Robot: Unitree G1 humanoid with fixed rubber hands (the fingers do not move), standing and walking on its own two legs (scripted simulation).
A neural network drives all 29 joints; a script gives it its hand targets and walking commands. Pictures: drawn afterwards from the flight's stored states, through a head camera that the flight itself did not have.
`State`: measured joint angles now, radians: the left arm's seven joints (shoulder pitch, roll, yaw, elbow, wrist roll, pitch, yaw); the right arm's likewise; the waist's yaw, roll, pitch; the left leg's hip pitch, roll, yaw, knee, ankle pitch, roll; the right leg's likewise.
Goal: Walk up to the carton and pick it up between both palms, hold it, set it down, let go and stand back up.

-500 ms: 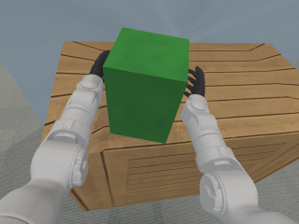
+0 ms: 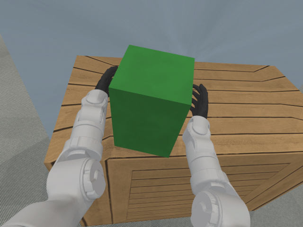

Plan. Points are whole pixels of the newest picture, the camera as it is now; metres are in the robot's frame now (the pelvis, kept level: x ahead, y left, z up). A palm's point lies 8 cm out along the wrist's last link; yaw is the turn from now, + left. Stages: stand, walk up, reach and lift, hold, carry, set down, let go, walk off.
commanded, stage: reach and lift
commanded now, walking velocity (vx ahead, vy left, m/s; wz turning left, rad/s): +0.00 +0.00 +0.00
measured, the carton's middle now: (150, 106) +0.41 -0.04 +0.10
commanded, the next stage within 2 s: none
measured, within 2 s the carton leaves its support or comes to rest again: leaves its support in 0.64 s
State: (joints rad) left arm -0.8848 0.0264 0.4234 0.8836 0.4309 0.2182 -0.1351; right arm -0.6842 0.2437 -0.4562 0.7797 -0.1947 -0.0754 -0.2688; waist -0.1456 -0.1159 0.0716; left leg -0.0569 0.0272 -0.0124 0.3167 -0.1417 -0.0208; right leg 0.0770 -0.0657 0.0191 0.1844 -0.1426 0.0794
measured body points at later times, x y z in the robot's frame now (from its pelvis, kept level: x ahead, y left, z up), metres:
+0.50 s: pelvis +0.01 -0.01 +0.00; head +0.02 +0.04 +0.45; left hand +0.45 +0.08 +0.12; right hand +0.37 -0.17 +0.11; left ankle +0.03 +0.13 -0.75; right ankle -0.02 -0.17 -0.75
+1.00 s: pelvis -0.03 -0.01 +0.00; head -0.05 +0.03 +0.45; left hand +0.42 +0.07 +0.20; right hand +0.35 -0.19 +0.16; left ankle +0.03 +0.13 -0.75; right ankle -0.02 -0.16 -0.75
